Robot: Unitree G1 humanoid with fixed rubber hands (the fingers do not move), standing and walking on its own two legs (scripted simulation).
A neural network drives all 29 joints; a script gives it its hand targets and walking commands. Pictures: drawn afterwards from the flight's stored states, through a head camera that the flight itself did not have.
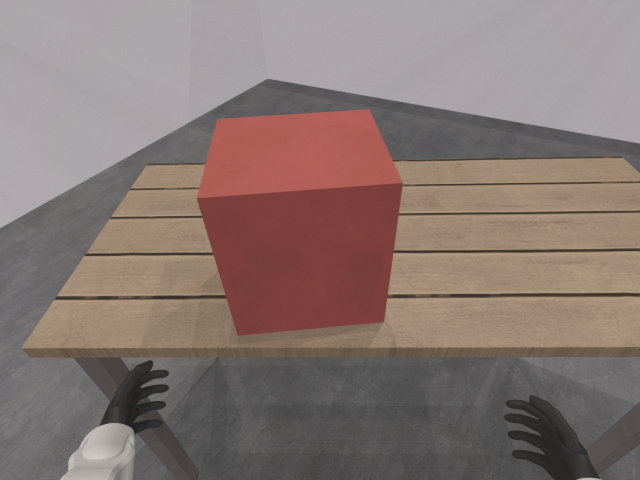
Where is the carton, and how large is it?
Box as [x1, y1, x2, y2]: [197, 109, 402, 335]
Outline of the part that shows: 368,109 217,119 197,195 197,200 238,335 383,321 402,182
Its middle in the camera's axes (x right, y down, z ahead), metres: -0.03 -0.03 +0.58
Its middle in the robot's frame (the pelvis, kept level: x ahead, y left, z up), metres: +0.46 +0.04 +0.11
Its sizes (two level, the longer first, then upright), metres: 0.227 0.203 0.256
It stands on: a table, 0.76 m high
